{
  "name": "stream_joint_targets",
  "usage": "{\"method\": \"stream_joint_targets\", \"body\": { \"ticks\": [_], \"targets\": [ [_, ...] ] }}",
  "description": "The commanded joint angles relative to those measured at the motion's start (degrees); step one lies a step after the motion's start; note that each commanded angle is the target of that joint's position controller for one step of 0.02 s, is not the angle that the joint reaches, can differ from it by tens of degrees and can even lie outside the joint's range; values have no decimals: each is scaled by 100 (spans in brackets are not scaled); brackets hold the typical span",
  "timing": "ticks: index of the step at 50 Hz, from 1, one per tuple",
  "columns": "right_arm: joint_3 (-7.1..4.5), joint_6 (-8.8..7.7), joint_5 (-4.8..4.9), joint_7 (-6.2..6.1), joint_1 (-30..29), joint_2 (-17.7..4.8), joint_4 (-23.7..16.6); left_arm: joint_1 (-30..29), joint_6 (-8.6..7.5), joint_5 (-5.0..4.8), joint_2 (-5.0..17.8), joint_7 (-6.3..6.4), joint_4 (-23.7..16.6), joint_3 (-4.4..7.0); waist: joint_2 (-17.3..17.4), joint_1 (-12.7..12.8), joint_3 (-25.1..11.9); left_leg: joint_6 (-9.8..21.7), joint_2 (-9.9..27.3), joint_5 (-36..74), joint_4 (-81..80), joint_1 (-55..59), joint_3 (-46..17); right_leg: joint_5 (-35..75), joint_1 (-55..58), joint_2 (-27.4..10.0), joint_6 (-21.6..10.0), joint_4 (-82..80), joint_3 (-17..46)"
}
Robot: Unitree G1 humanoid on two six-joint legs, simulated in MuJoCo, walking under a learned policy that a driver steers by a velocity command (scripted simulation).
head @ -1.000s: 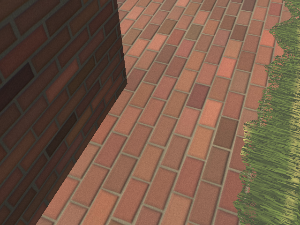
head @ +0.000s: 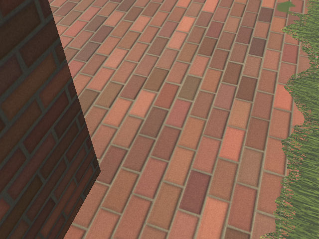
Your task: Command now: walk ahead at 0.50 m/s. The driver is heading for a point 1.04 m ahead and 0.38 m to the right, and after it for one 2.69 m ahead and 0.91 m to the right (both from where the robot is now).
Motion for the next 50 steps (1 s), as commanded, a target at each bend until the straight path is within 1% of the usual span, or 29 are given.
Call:
{"method": "stream_joint_targets", "body": {
  "ticks": [1,3,6,9,10,11,12,13,14,15,17,20,24,29,31,32,33,34,35,36,37,38,39,40,41,42,44,47,50],
  "targets": [
    [22,-88,51,35,-330,-238,-344,-140,-33,-40,1116,70,-301,253,-403,51,159,-33,-110,687,-1183,359,98,878,-150,-1471,-875,-815,880],
    [13,-141,101,61,-714,-332,-425,270,17,-125,1099,50,-125,261,-358,206,293,7,-209,755,-1619,200,65,675,245,-1637,-887,-749,1115],
    [-34,-276,-52,168,-977,-527,-473,355,203,-113,1246,99,-211,327,-297,165,207,94,-316,832,-1843,109,41,1658,821,-1771,-849,-329,1297],
    [-171,-364,-37,189,-292,-797,-277,143,301,-122,1251,139,-354,337,-480,-396,-235,290,-603,593,-2260,1409,239,2774,777,-1617,-650,508,1364],
    [-339,-402,-85,169,358,-1128,-62,55,306,-37,1018,153,-427,255,-430,-676,-823,471,-489,877,-2221,2503,172,2937,492,-1265,-491,1340,1178],
    [-429,-397,-170,128,1233,-1419,24,-62,293,41,810,158,-614,159,-61,-1068,-1560,841,407,802,-2198,3902,-772,1584,-453,-802,-240,2894,912],
    [-543,-353,-149,145,1542,-1748,172,629,161,-95,153,123,-717,-8,1482,-716,-2050,1723,1651,-77,-2609,5623,-3023,-1956,-2644,31,111,4681,563],
    [-396,-367,-76,192,1454,-1101,131,439,98,-256,667,158,-703,73,891,-897,-1708,1649,1629,-1085,-3047,5448,-3355,-2704,-3453,-211,80,5378,1142],
    [-422,-374,-22,196,1239,-1029,193,180,65,-341,791,175,-798,119,635,-811,-1062,1376,1534,-945,-3185,4980,-2772,-2246,-3759,-502,69,5552,1258],
    [-399,-377,-54,208,819,-911,117,58,97,-323,849,224,-813,135,219,-661,-677,1199,1396,-386,-3321,4385,-2164,-1799,-3624,-770,112,5465,1117],
    [-336,-388,-73,186,249,-625,74,126,217,-213,756,249,-781,200,273,-314,-214,1102,1156,307,-3701,3386,-1290,-1218,-3166,-1128,181,5020,1105],
    [-398,-389,-105,83,73,-852,128,-31,335,-152,503,226,-1029,192,364,-211,79,1180,949,348,-4224,2848,-431,-632,-3137,-1287,401,4714,876],
    [-498,-329,-149,-7,128,-1098,208,-442,380,-151,408,185,-1344,218,261,-209,203,1069,852,887,-4252,2710,489,442,-3285,-1334,580,4010,690],
    [-561,-184,20,-20,349,-1240,161,-1142,443,-115,267,22,-1746,201,307,-398,334,844,882,1020,-3982,3056,1132,980,-3005,-1130,392,2791,204],
    [-622,-117,88,14,342,-1332,149,-1325,481,-117,324,-56,-1900,216,305,-375,409,752,1041,1141,-3853,3449,1216,659,-3082,-1106,214,2445,160],
    [-627,-100,139,49,412,-1330,133,-1288,490,-53,369,-73,-1946,232,339,-379,358,749,1075,1607,-3671,3664,1315,450,-2970,-971,128,2374,-7],
    [-631,-65,192,75,300,-1343,151,-1175,499,-85,483,-78,-1926,297,500,-290,192,693,1051,2576,-3279,3760,1368,219,-2663,-793,22,2298,-121],
    [-626,-1,254,64,305,-1283,74,-743,539,-174,775,-75,-1818,435,591,-101,-62,590,973,3250,-2687,3903,1502,83,-2139,-690,-145,2242,-255],
    [-616,65,273,67,215,-1282,71,87,553,-194,963,-44,-1598,580,458,386,-470,464,807,3756,-1594,3706,1639,199,-1093,-334,-322,1971,-480],
    [-552,71,164,46,397,-1124,38,979,602,-195,1333,54,-1316,789,13,764,-929,218,593,3097,0,2800,1687,228,401,-154,-504,1897,-239],
    [-314,3,-160,57,907,-276,-219,900,626,-236,2038,136,-1305,892,-1940,85,-1036,-135,-249,-1700,2149,488,1513,-150,1790,-1525,-1206,1506,2423],
    [-252,-215,10,92,772,-390,-427,789,448,-174,1876,37,-1626,761,-1756,78,-2158,-143,-876,-2721,3263,-517,-56,-2181,2394,-2375,-1962,160,5239],
    [-373,-355,275,118,-71,-928,-592,730,292,-149,1372,-49,-1592,611,-941,382,-1527,51,-631,-2112,3369,-1118,-377,-2186,2089,-2395,-1574,-282,4939],
    [-346,-440,279,139,-345,-891,-683,619,219,-152,1236,-51,-1507,552,-821,270,-960,264,-438,-1630,3038,-1300,-350,-1792,1514,-2271,-1415,-256,4330],
    [-329,-490,111,81,-364,-805,-566,211,201,-119,973,-11,-1559,465,-266,44,-703,362,-189,-1159,2580,-906,-440,-1142,787,-2044,-1177,-198,3716],
    [-363,-460,52,84,-167,-845,-507,-103,189,-54,893,34,-1662,424,-451,-234,-670,369,-36,-847,2140,-428,-555,-534,255,-1888,-1125,-171,3306],
    [-371,-359,-6,109,-53,-800,-442,-240,187,-60,815,102,-1693,391,-556,-355,-593,287,-2,-520,1573,-58,-545,38,-62,-1603,-1063,-406,2758],
    [-343,-254,-168,89,-451,-592,-529,160,188,-129,993,225,-1525,441,-297,-229,-278,-8,-192,101,609,-312,-363,673,-129,-1396,-1061,-519,2281],
    [-334,-282,-117,96,-1110,-501,-710,445,251,-107,967,335,-1393,431,-497,-8,-8,-197,-409,1057,-585,-473,-331,317,-120,-1210,-909,-620,2107]
  ]
}}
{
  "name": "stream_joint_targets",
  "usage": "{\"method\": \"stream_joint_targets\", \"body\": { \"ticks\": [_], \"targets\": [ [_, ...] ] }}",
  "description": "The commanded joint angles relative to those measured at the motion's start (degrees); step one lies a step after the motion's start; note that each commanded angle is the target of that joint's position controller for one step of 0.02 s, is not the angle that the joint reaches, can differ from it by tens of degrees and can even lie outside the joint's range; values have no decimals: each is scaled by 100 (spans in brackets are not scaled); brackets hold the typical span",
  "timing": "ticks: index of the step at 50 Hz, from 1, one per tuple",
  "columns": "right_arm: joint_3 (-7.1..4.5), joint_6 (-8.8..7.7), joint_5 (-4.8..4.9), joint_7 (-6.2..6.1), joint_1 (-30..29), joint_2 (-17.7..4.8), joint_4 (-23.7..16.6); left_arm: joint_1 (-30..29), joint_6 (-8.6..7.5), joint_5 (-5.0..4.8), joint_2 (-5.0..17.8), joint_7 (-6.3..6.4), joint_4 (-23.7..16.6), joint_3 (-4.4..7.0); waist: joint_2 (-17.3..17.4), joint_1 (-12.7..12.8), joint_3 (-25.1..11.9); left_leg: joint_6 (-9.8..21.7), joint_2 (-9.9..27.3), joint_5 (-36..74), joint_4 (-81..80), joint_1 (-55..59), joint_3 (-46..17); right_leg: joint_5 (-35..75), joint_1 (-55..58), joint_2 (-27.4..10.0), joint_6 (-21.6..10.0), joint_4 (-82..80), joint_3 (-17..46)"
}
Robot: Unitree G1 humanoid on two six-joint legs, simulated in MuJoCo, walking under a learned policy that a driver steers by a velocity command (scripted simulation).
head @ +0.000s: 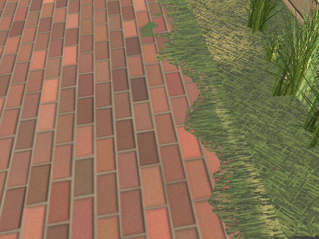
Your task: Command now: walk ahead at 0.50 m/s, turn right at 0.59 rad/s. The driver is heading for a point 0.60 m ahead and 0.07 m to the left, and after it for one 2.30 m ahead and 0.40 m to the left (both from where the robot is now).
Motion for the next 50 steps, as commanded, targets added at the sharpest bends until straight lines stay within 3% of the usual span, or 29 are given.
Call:
{"method": "stream_joint_targets", "body": {
  "ticks": [1,5,8,11,12,13,14,15,16,17,18,19,21,24,26,28,30,32,35,36,37,38,39,40,41,42,43,45,50],
  "targets": [
    [-130,-83,12,6,-540,-422,-411,63,-38,11,1030,140,-265,277,-652,-23,-3,-163,-214,1011,-1094,-157,77,163,90,-1255,-674,-850,1273],
    [-65,-158,69,114,-1043,-241,-568,384,-9,-22,923,180,-43,258,-727,203,179,-130,-415,1556,-1936,367,197,-62,-37,-1179,-499,-776,1284],
    [-67,-216,88,165,-1203,-331,-647,550,9,-33,847,183,142,239,-791,254,207,-8,-466,1434,-2348,455,184,273,506,-1339,-465,-474,1473],
    [-146,-266,82,166,-726,-607,-478,474,25,-28,913,231,210,291,-1030,37,138,205,-439,808,-2493,758,180,1456,1115,-1595,-414,-15,1639],
    [-199,-275,72,136,-365,-732,-370,390,47,-10,934,225,201,296,-1081,-149,-59,333,-544,452,-2512,1127,298,2409,1256,-1555,-353,407,1608],
    [-277,-284,51,99,279,-886,-189,221,70,23,908,194,164,270,-988,-522,-519,521,-598,570,-2628,1998,400,3243,1187,-1308,-224,1238,1424],
    [-315,-279,-37,93,1182,-1085,-28,72,76,104,762,150,37,190,-678,-913,-1404,869,7,782,-2291,3576,-164,2780,458,-1023,-73,2573,1278],
    [-438,-235,-86,86,2060,-1482,187,934,42,8,320,102,87,70,966,-757,-2348,1841,1283,-3,-2390,5860,-2462,251,-1620,-103,396,4702,788],
    [-349,-221,100,170,2201,-1067,401,1193,-27,-106,413,119,237,24,1593,-684,-2392,2027,1807,-1186,-3165,6172,-3933,-2569,-2713,36,427,5604,902],
    [-238,-216,205,150,1810,-674,312,519,-76,-178,867,125,193,107,833,-779,-1416,1764,1620,-1738,-3315,5430,-3375,-2276,-3215,-329,361,5969,922],
    [-175,-166,142,112,1358,-541,196,-40,-108,-160,924,126,78,100,232,-726,-774,1577,1366,-1486,-3455,4556,-2552,-1769,-3212,-628,333,5861,603],
    [-129,-105,122,91,1086,-430,201,-271,-151,-68,873,92,45,109,-49,-635,-338,1453,1080,-1035,-3615,3884,-1939,-1341,-3118,-868,374,5420,365],
    [-39,-105,14,87,1025,-331,263,-370,-150,-26,707,51,-1,119,238,-466,-165,1352,735,-446,-3893,3240,-1354,-875,-2715,-1129,407,4873,176],
    [-43,-136,108,44,1206,-572,425,-683,-115,7,387,70,-180,14,271,-395,44,1550,787,277,-4238,2852,-930,-682,-2805,-1273,520,3982,-31],
    [-74,-117,156,6,1272,-756,481,-1087,-134,52,289,55,-316,-45,140,-470,71,1477,678,614,-4327,2809,-545,28,-2716,-1283,592,3045,-153],
    [-66,-89,181,-8,1396,-806,553,-1484,-151,28,200,4,-396,-94,100,-571,77,1317,493,867,-4324,2700,-143,840,-2334,-1142,596,2187,-319],
    [-53,-60,235,-3,1758,-797,704,-1923,-141,22,203,-77,-529,-90,43,-714,99,1306,487,939,-4352,2572,-119,1329,-1822,-905,614,1724,-445],
    [-69,-9,286,-17,1823,-858,781,-2056,-140,-22,407,-105,-564,-35,181,-660,200,1223,627,939,-4141,2915,-235,1216,-1840,-887,620,1435,-317],
    [-124,81,330,-51,1804,-997,836,-1895,-192,-23,701,-95,-571,67,202,-388,79,985,869,1014,-3715,3271,-497,862,-1322,-869,511,1081,-186],
    [-105,99,305,-56,1712,-950,818,-1393,-194,-6,868,-59,-433,164,193,-82,-206,849,694,1522,-3169,3196,-364,683,-596,-798,409,977,-274],
    [-64,130,270,-36,1693,-826,774,-569,-202,33,1152,15,-250,306,157,303,-775,669,337,1595,-2134,2850,-177,571,552,-939,258,1006,-228],
    [89,141,96,-29,1793,-366,593,356,-168,120,1604,91,-159,414,-696,570,-1727,430,-165,-26,-257,1859,166,404,2073,-2090,-32,1109,914],
    [232,75,235,-5,2652,175,547,498,-129,152,1847,-15,-3,421,-2285,145,-2414,262,-849,-2839,1537,-13,270,-866,3319,-3198,-923,287,3393],
    [63,63,369,-6,2356,-504,636,312,-164,122,1196,-60,-47,274,-1457,247,-1870,331,-495,-2702,2245,-493,-261,-1853,2684,-2988,-765,-140,3548],
    [-59,63,408,-41,1845,-783,498,-170,-233,78,917,-74,-117,171,-1097,201,-1048,400,-234,-2113,2234,-612,-185,-1603,1882,-2766,-489,-204,2524],
    [-76,97,356,-88,1665,-702,495,-605,-279,95,754,-101,-125,106,-770,1,-710,367,-10,-1608,2053,-331,-110,-877,1175,-2497,-360,-344,1829],
    [-107,141,272,-101,1623,-611,484,-843,-312,123,606,-120,-99,70,-770,-128,-456,331,115,-1271,1801,-151,-129,-355,712,-2308,-324,-511,1310],
    [-119,264,295,-62,1700,-373,466,-1034,-383,171,523,-108,5,70,-894,-320,-332,287,269,-934,1588,247,-97,288,258,-2086,-288,-769,580],
    [-139,403,249,17,1117,-222,97,-839,-422,190,761,8,273,160,-529,-317,-45,151,275,9,729,-376,-162,1052,295,-2155,-442,-1056,-304]
  ]
}}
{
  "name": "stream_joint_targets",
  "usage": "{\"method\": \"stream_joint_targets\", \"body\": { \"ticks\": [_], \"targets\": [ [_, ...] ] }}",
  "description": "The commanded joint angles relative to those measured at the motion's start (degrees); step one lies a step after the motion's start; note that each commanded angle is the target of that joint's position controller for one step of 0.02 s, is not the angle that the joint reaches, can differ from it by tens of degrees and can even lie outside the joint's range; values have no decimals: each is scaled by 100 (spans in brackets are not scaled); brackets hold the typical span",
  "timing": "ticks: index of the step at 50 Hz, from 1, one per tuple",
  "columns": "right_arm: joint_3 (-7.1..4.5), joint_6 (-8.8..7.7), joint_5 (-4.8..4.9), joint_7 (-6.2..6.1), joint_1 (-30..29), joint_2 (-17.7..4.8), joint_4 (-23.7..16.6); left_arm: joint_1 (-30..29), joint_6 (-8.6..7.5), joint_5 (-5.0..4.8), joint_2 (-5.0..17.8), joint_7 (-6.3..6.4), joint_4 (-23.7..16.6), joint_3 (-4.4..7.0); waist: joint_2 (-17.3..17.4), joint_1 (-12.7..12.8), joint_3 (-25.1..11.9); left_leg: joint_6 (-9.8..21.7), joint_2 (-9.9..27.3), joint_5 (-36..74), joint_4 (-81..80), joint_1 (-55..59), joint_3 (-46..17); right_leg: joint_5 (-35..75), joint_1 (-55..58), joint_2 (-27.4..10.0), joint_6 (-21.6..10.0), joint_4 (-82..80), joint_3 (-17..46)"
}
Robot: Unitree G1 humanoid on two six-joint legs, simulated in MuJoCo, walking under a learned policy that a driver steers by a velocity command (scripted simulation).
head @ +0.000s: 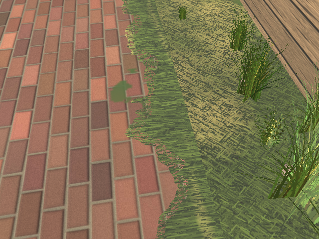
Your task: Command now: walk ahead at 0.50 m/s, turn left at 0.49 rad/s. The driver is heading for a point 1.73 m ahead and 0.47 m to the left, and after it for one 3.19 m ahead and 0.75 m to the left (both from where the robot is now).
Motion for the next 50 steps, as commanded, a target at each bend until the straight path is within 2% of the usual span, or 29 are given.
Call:
{"method": "stream_joint_targets", "body": {
  "ticks": [1,5,9,12,13,14,15,16,17,18,19,20,21,22,24,27,30,35,37,38,39,40,41,42,43,44,45,47,50],
  "targets": [
    [-9,8,-34,74,25,-34,-375,-377,-105,20,761,74,-305,162,-586,-190,116,-65,214,788,-616,-475,-289,1231,112,-1677,-789,-984,782],
    [64,-32,-72,220,-759,49,-692,-167,-29,-36,948,139,-178,204,-450,85,345,7,111,1481,-1705,-374,178,1434,304,-1635,-664,-1031,139],
    [101,-46,-57,353,-1386,73,-1091,223,136,-129,1050,154,19,245,-456,262,476,205,-25,1089,-2278,-586,529,2112,1119,-1815,-567,-644,-179],
    [-10,-20,-36,410,-1177,-137,-1245,134,272,-176,1273,201,-4,300,-758,-44,97,498,-495,285,-2359,190,997,4613,1435,-1848,-393,301,-424],
    [-104,-3,-19,400,-735,-293,-1184,84,328,-184,1346,226,-27,318,-872,-320,-189,633,-725,19,-2335,782,1131,5420,1411,-1818,-330,995,-480],
    [-260,5,-4,355,48,-551,-1013,-16,368,-207,1380,246,-56,316,-847,-777,-601,828,-942,189,-2641,1894,1146,5481,1053,-1680,-192,2053,-580],
    [-471,57,-15,236,1008,-966,-774,-35,338,-163,1314,269,-131,276,-507,-1235,-1088,1098,-715,362,-2942,3625,471,4145,-153,-1467,64,3618,-589],
    [-581,63,14,151,998,-1619,-746,523,178,68,373,158,-423,-2,1091,-550,-1482,2115,852,-110,-3157,5720,-2583,-1600,-2939,-359,456,5731,-300],
    [-455,-18,-64,160,1166,-1302,-946,67,-98,-140,636,69,-551,-15,555,-829,-2350,2547,1423,-929,-4154,6183,-4515,-2498,-3730,38,403,6580,1174],
    [-350,-94,-114,174,1011,-930,-905,-610,-242,-364,945,13,-742,71,208,-980,-1576,2175,1248,-593,-4358,5731,-3685,-1961,-4239,-295,237,6481,1390],
    [-299,-151,-80,175,669,-734,-937,-694,-306,-337,892,30,-774,44,-149,-724,-1028,1952,999,-148,-4351,4877,-2941,-1446,-4096,-552,146,5944,1368],
    [-238,-171,-72,171,241,-526,-1022,-664,-302,-180,904,79,-684,76,-372,-449,-647,1792,760,476,-4406,3996,-2369,-1185,-3697,-733,184,5413,1344],
    [-182,-181,-142,146,-5,-387,-1130,-514,-234,-84,968,96,-642,125,-305,-228,-513,1757,624,994,-4540,3383,-2040,-988,-3249,-853,228,5144,1378],
    [-184,-184,-175,130,-89,-415,-1183,-422,-155,-59,965,89,-649,143,-193,-105,-447,1796,571,1321,-4640,2983,-1949,-948,-2966,-873,311,4946,1377],
    [-207,-200,-127,75,-32,-503,-1171,-453,-42,-6,804,91,-689,117,-248,-41,-328,1763,431,1740,-4751,2489,-1546,-756,-2813,-870,493,4342,1239],
    [-272,-178,-81,-38,247,-712,-1112,-1119,3,21,570,89,-916,26,-162,-244,-153,1498,74,1711,-4771,2124,-1068,432,-2747,-663,648,3041,1104],
    [-280,-115,-54,-82,526,-718,-1055,-1714,-38,-45,468,16,-1081,-34,61,-526,-134,1210,-138,1097,-4666,1957,-959,1535,-2250,-332,636,1849,1024],
    [-268,-38,-23,-120,866,-639,-940,-1984,-137,-133,791,-84,-1255,65,279,-544,-140,1045,196,585,-4006,2735,-1767,1104,-2081,-208,434,1143,1296],
    [-249,-12,-62,-135,787,-575,-941,-1497,-198,-120,883,-97,-1120,123,462,-278,-259,932,253,977,-3601,2941,-1854,828,-1575,-212,219,965,1149],
    [-180,-20,-88,-123,793,-391,-954,-978,-228,-58,1018,-74,-979,201,414,-37,-581,781,-4,1451,-3027,2875,-1674,856,-756,-275,28,841,1109],
    [-57,-40,-164,-100,792,-114,-1043,-181,-246,46,1274,-39,-899,268,11,321,-1315,580,-303,983,-1626,2302,-1301,693,598,-1073,-351,1027,1857],
    [42,-103,0,-97,1616,207,-1108,529,-165,90,1751,-57,-629,418,-1789,108,-2065,121,-1142,-1152,335,271,-558,-546,2556,-2243,-1343,632,4388],
    [5,-133,45,-107,1627,-217,-1008,597,-136,-104,1300,-113,-577,320,-1776,212,-1838,68,-932,-2208,1165,-626,-737,-1857,2602,-2470,-1407,132,5415],
    [-87,-130,44,-97,1014,-575,-1057,305,-103,-150,940,-104,-635,214,-1154,330,-1012,71,-704,-1747,1446,-944,-771,-2031,1940,-2241,-1151,39,4647],
    [-77,-129,-22,-106,576,-558,-1159,-7,-56,-86,837,-94,-698,159,-748,260,-602,68,-501,-1359,1363,-852,-529,-1460,1271,-1998,-988,-11,3919],
    [-78,-153,-104,-92,288,-490,-1252,-213,-26,-49,731,-92,-670,117,-635,158,-238,68,-346,-1078,1012,-777,-443,-803,665,-1793,-977,-143,3431],
    [-83,-159,-129,-65,273,-405,-1273,-303,-30,1,639,-79,-662,66,-718,4,-159,84,-165,-881,726,-507,-389,-352,280,-1627,-941,-272,3074],
    [-35,-145,-92,-23,396,-189,-1244,-307,-46,-44,622,-77,-584,57,-929,-128,-181,41,-48,-824,231,-186,-200,216,-38,-1475,-996,-464,2642],
    [67,-157,-155,-4,-37,16,-1403,-182,-51,-126,912,-45,-461,130,-809,-59,-104,-52,46,-305,-773,-188,18,793,-171,-1474,-1088,-722,2144]
  ]
}}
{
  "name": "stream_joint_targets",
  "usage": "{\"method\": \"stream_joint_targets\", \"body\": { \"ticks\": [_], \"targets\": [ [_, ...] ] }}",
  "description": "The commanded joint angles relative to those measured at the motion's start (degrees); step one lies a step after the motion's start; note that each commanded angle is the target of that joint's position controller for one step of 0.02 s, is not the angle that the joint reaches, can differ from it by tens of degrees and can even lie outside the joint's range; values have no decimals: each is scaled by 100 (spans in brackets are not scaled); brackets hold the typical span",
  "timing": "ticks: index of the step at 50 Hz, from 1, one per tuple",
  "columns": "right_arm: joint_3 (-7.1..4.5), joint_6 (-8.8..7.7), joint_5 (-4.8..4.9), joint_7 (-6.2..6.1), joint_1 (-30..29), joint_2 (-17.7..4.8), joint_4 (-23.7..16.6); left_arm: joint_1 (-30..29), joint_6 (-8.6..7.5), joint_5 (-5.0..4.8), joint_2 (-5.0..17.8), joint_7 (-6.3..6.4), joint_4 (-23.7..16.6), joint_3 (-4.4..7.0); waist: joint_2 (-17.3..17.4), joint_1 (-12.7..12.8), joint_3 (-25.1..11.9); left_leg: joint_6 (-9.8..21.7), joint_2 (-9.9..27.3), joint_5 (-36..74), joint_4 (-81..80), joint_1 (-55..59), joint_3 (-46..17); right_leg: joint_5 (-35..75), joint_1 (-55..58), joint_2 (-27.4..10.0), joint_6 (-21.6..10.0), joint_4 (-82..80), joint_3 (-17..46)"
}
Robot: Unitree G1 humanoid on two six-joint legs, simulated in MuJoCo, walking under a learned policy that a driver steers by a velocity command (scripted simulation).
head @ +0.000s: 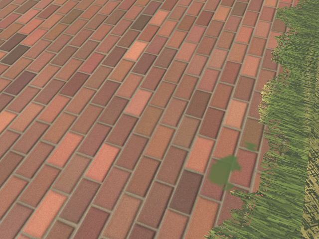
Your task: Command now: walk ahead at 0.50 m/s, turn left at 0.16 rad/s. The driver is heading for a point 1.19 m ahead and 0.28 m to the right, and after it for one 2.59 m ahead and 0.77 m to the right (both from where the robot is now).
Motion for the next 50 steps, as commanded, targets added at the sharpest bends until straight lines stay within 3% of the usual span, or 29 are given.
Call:
{"method": "stream_joint_targets", "body": {
  "ticks": [1,4,8,10,11,12,13,14,15,16,17,18,19,21,23,25,30,35,38,39,40,41,42,43,44,45,46,47,50],
  "targets": [
    [15,-107,-43,34,-284,-145,-483,-264,-81,-64,974,45,-333,212,-699,-79,-48,-66,274,715,-990,-432,-9,905,336,-1505,-1123,-1164,1256],
    [52,-150,-5,90,-777,-118,-568,-82,-20,-117,1081,58,-220,226,-695,90,14,-96,119,1575,-1980,-19,172,1038,271,-1350,-973,-1185,805],
    [30,-178,52,165,-1315,-228,-757,307,76,-177,1155,61,7,230,-722,217,156,11,-12,1678,-2586,101,218,1049,704,-1582,-848,-996,808],
    [-9,-195,50,195,-1295,-338,-791,320,139,-191,1241,82,76,253,-768,88,149,158,-78,1386,-2813,327,260,1356,948,-1716,-747,-765,826],
    [-60,-202,32,192,-1022,-428,-725,239,171,-197,1287,96,84,259,-763,-131,15,256,-185,1351,-3002,801,369,1943,961,-1671,-657,-427,720],
    [-168,-194,-7,163,-440,-607,-538,225,189,-198,1222,109,89,229,-669,-437,-346,391,-328,1349,-3152,1705,502,2735,850,-1455,-528,293,484],
    [-303,-179,-38,108,452,-901,-319,213,183,-125,1018,122,35,139,-483,-839,-956,609,-14,1401,-3038,3058,186,2552,251,-1168,-323,1497,218],
    [-429,-131,-156,49,1188,-1515,-253,571,96,10,491,108,-178,-46,750,-877,-1837,1348,1485,1151,-3079,5151,-1996,450,-1734,-475,75,3730,-145],
    [-382,-105,-51,82,1373,-1344,-154,650,-14,-59,504,90,-149,-74,1400,-874,-2254,1842,1973,142,-3952,5516,-3830,-2282,-2854,-82,132,4862,429],
    [-255,-121,-17,105,1035,-1001,-179,264,-78,-202,1022,50,-221,69,832,-866,-1415,1606,1784,-381,-4104,4896,-3314,-2066,-3424,-452,54,5310,651],
    [-184,-130,-21,110,682,-804,-226,-124,-95,-235,1040,35,-314,73,552,-751,-857,1419,1528,-229,-4203,4169,-2556,-1548,-3454,-705,-9,5182,520],
    [-131,-142,-58,136,350,-659,-238,-281,-74,-160,967,47,-320,74,249,-578,-451,1334,1284,224,-4398,3435,-2031,-1134,-3255,-876,22,4851,442],
    [-89,-174,-93,154,116,-521,-254,-253,-20,-87,929,61,-295,102,279,-387,-267,1263,1104,691,-4578,2911,-1674,-832,-2934,-1027,60,4520,492],
    [-104,-254,-106,157,-55,-497,-200,-31,122,-109,680,54,-184,61,337,-173,-215,1260,1002,1244,-4891,2398,-1140,-490,-2501,-1091,153,4322,487],
    [-146,-344,-126,133,11,-590,-64,-191,218,-116,589,80,-231,50,204,-149,-90,1273,1006,1682,-5072,2297,-680,-46,-2668,-1083,238,4025,575],
    [-170,-373,-160,88,159,-637,79,-493,233,-111,559,78,-321,56,64,-237,18,1199,983,1982,-5139,2407,-275,559,-2887,-1003,276,3499,727],
    [-185,-357,-114,-3,371,-764,308,-1322,173,-103,385,-55,-598,-15,-9,-548,252,897,866,2109,-5280,2597,590,1850,-2607,-766,173,1977,392],
    [-230,-157,-33,-51,757,-854,603,-1949,166,-116,371,-232,-1024,-46,-45,-731,415,773,1197,2954,-4781,3805,868,1140,-3018,-626,-77,1374,110],
    [-286,1,-16,-153,628,-1073,558,-1562,191,-107,616,-301,-1122,82,299,-382,-61,558,1208,5765,-3620,4123,1127,190,-2147,-149,-371,1393,-418],
    [-290,62,-27,-198,577,-1113,528,-919,206,-115,834,-284,-998,210,330,-17,-450,445,1105,6385,-2704,3976,1255,126,-1281,85,-525,1297,-529],
    [-262,72,-22,-244,521,-1091,463,14,224,-130,1180,-205,-798,396,149,477,-936,230,900,5839,-1398,3133,1364,498,274,75,-789,981,-213],
    [-75,-58,-176,-194,946,-568,202,697,273,-100,1865,-86,-719,584,-1017,402,-1717,-122,265,2662,805,768,1356,541,2706,-1394,-1652,1091,2201],
    [73,-298,-177,-77,977,-290,115,643,238,-163,1796,-84,-798,517,-1391,232,-2461,-266,-750,-1562,2114,-758,230,-100,3752,-2287,-2441,95,4914],
    [-62,-472,69,29,301,-767,-7,635,229,-115,1358,-64,-791,394,-916,519,-2012,-118,-338,-1270,2307,-1412,-384,-361,3553,-2053,-2058,-113,4224],
    [-40,-559,153,57,-53,-769,-143,348,208,-117,1149,-43,-810,341,-651,415,-1276,-8,-81,-778,1912,-1534,-283,-160,2749,-1822,-1798,-169,3394],
    [-43,-580,39,23,-140,-714,-131,-36,208,-122,1020,-32,-887,293,-221,136,-760,-19,131,-451,1306,-1261,-222,311,1792,-1581,-1613,-274,2830],
    [-98,-532,-86,-16,-117,-768,-109,-331,211,-74,864,-11,-987,237,-219,-81,-453,-85,265,-241,916,-852,-186,838,1034,-1423,-1563,-443,2466],
    [-115,-460,-115,-11,-7,-750,-125,-487,214,-11,854,7,-1078,227,-426,-261,-361,-164,302,-174,756,-484,-202,1182,508,-1333,-1618,-571,2369],
    [-72,-305,-157,-33,1,-524,-175,-535,189,-50,987,82,-1105,279,-460,-391,-223,-429,261,217,-119,-184,4,1665,-291,-1077,-1580,-758,1806]
  ]
}}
